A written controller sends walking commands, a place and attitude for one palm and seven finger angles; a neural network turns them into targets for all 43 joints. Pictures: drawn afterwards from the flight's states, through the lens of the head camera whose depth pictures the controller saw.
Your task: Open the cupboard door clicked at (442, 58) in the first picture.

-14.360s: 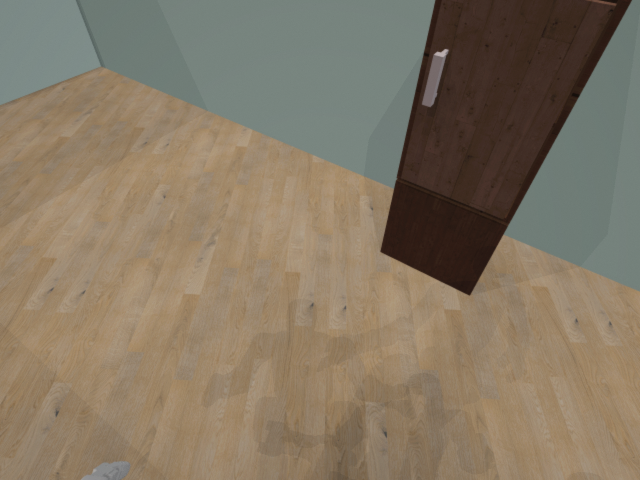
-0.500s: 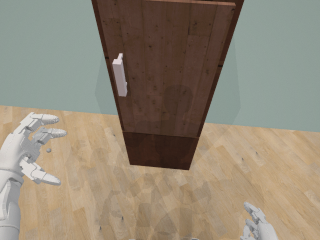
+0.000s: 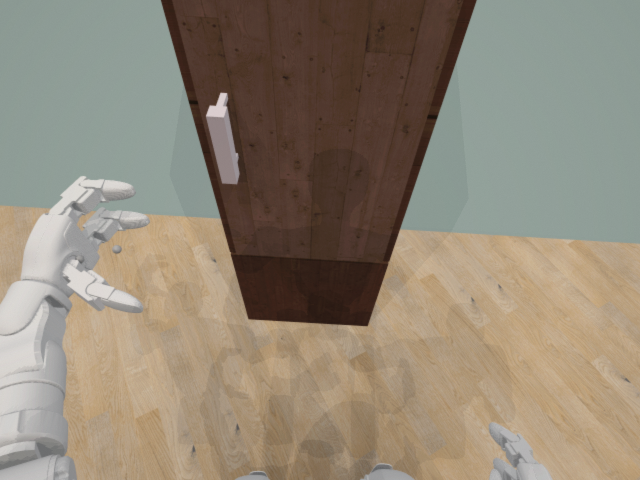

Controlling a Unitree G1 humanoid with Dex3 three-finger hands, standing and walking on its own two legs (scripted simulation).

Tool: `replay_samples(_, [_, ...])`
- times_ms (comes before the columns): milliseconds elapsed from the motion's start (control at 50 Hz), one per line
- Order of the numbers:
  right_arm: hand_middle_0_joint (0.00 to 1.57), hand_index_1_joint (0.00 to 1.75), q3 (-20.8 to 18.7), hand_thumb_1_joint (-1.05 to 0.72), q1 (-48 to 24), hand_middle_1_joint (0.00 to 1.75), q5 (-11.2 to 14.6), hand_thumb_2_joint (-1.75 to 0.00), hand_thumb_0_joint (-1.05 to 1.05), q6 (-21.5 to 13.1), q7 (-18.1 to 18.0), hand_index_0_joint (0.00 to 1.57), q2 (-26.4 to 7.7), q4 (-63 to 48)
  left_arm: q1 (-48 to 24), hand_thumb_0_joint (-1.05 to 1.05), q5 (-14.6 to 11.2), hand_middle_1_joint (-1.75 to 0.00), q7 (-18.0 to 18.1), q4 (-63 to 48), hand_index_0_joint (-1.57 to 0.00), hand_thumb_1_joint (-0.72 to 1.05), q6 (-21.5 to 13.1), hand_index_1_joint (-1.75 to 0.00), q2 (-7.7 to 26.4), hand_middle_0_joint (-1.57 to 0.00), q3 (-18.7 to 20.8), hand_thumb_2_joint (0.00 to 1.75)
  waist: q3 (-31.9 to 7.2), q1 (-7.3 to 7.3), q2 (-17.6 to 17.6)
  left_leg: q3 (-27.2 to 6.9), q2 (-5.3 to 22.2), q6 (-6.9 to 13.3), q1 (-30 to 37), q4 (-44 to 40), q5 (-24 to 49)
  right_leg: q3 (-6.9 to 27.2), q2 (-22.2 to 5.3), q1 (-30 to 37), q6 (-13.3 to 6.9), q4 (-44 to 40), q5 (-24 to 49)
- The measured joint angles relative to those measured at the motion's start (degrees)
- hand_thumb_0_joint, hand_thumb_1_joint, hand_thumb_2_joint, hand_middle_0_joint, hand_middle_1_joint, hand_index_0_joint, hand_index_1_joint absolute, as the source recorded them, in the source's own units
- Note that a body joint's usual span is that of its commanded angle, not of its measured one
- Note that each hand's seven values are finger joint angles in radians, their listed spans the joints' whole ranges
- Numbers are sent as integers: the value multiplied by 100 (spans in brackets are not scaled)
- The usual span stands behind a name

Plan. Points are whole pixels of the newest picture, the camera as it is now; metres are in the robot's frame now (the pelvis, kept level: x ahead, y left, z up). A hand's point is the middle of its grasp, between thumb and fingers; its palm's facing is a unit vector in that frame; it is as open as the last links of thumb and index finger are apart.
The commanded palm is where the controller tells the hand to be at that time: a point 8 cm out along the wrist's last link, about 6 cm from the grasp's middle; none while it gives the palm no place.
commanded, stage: move the hooked fingers beside the handle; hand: left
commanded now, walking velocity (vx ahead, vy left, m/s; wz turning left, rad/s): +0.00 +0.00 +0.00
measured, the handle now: (226, 139) +0.59 +0.17 +0.06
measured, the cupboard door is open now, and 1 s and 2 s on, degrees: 0 0 0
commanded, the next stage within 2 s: slide the fingers in behind the handle in 1.98 s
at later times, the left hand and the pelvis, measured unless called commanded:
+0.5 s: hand (146, 207) +0.43 +0.24 +0.08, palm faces -0.03 -1.00 -0.02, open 14.0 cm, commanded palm +0.41 +0.29 +0.07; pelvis +0.00 -0.01 -0.01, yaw -1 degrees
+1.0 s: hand (166, 165) +0.51 +0.24 +0.08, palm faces -0.04 -1.00 -0.03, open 14.0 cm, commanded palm +0.50 +0.28 +0.07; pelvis -0.01 +0.00 -0.02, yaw -2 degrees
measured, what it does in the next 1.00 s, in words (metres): stands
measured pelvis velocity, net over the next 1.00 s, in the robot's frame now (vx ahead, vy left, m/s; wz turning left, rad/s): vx -0.01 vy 0.00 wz -0.03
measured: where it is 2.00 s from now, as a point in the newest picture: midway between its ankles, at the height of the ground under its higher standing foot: outside the picture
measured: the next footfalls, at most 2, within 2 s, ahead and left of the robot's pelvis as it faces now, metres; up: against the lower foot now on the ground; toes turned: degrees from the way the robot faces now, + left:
none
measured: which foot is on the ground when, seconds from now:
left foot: down 0.00-1.00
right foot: down 0.00-1.00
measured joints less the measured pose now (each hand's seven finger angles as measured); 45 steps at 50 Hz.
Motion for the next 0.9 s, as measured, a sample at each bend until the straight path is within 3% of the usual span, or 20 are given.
replay_samples(100, [21, 30, -34, -91, 131, 30, -4, -90, 2, 176, 62, 20, -27, 2, -96, -2, 102, -120, 103, 257, -30, -50, 4, -119, 46, -30, 78, 30, -15, -37, 3, 22, 12, -1, -54, -8, -11, 23, 14, -73, -2, 10, -12])
replay_samples(300, [21, 30, -67, -91, 139, 30, -20, -90, 2, 372, 33, 20, -40, 190, -927, -2, 286, -120, 147, 899, -30, -50, -324, -120, 109, -30, -17, 30, 18, -97, -17, -59, 33, -26, -302, 133, -40, -53, 28, -273, -32, 99, -37])
replay_samples(440, [21, 30, -43, -91, 121, 30, -32, -90, 1, 549, 94, 20, -39, 107, -1537, -2, 484, -120, 193, 1730, -30, -50, -268, -120, 383, -30, 120, 30, -35, -258, -26, -15, 62, -33, -484, 190, -50, -9, 57, -487, -44, 171, -34])
replay_samples(620, [21, 30, -51, -91, 246, 30, -53, -90, 1, 779, 140, 20, -41, 155, -2128, -2, 613, -120, 182, 2329, -30, -50, -563, -120, 656, -30, 271, 30, -20, -348, -66, -24, 110, -40, -774, 359, -92, -14, 100, -760, -56, 284, -37])
replay_samples(780, [21, 30, -51, -91, 339, 30, -92, -90, 1, 934, 142, 20, -70, 239, -2700, -2, 769, -120, 202, 2764, -30, -50, -544, -120, 842, -30, 221, 30, -24, -503, -47, -46, 113, -18, -1078, 488, -101, -31, 100, -1028, -39, 345, -12])
replay_samples(900, [21, 30, 7, -91, 383, 30, -125, -90, 1, 1022, 156, 20, -69, 189, -3233, -2, 1019, -120, 346, 3213, -30, -50, -479, -120, 1174, -30, 349, 30, 13, -718, -60, -42, 139, 4, -1332, 613, -127, -24, 124, -1259, -22, 402, 9])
